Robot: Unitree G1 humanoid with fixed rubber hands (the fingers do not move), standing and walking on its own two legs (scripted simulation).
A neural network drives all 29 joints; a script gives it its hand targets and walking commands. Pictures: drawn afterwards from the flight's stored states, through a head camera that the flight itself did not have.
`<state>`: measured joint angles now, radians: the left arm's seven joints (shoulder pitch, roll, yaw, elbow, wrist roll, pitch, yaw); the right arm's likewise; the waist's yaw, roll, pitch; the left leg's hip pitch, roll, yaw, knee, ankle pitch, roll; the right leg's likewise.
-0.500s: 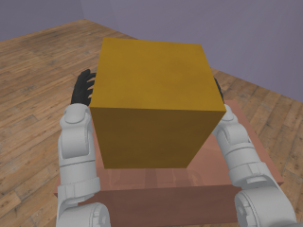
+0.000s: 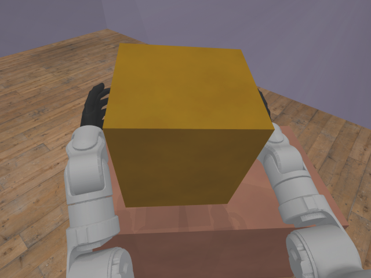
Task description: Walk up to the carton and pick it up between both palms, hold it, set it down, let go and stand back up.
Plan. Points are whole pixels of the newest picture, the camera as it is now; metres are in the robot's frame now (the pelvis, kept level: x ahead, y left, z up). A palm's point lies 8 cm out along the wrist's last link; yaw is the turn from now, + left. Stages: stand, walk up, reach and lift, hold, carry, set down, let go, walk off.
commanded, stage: hold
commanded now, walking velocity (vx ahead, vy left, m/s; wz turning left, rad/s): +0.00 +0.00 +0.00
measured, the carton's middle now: (179, 133) +0.37 +0.01 +0.15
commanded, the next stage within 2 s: none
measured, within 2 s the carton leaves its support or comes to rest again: neither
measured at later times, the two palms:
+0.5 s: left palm (94, 125) +0.35 +0.17 +0.20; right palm (260, 121) +0.36 -0.16 +0.18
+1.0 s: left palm (93, 124) +0.34 +0.17 +0.21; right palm (261, 120) +0.36 -0.16 +0.18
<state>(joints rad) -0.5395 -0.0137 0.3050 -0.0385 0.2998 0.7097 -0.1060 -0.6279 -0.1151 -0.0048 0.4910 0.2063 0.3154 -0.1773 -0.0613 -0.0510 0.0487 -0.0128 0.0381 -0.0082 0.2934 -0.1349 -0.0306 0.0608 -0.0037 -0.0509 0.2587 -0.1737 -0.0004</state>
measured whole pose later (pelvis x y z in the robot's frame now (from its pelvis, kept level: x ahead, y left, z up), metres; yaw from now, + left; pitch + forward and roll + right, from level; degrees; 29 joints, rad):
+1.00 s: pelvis +0.00 +0.00 +0.00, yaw +0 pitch -8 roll +0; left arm -0.54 -0.02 0.30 -0.05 0.30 0.75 -0.10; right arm -0.64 -0.12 -0.01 0.47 0.21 0.37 -0.17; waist -0.06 -0.04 0.03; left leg -0.02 0.04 -0.01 0.29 -0.13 -0.03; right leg 0.05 -0.01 -0.05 0.26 -0.17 0.00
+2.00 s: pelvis +0.00 +0.00 +0.00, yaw +0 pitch -8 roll +0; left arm -0.55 -0.02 0.31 -0.04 0.29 0.74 -0.09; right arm -0.65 -0.12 -0.02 0.47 0.21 0.37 -0.16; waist -0.07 -0.04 0.03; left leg -0.03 0.04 -0.01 0.29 -0.13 -0.03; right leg 0.04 -0.01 -0.05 0.26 -0.17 0.00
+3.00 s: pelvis +0.00 +0.00 +0.00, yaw +0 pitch -7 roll +0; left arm -0.55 -0.02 0.31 -0.03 0.29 0.74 -0.09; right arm -0.65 -0.12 -0.03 0.48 0.20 0.36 -0.16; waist -0.07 -0.04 0.02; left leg -0.04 0.04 -0.01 0.29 -0.13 -0.03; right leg 0.04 -0.01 -0.05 0.26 -0.17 0.00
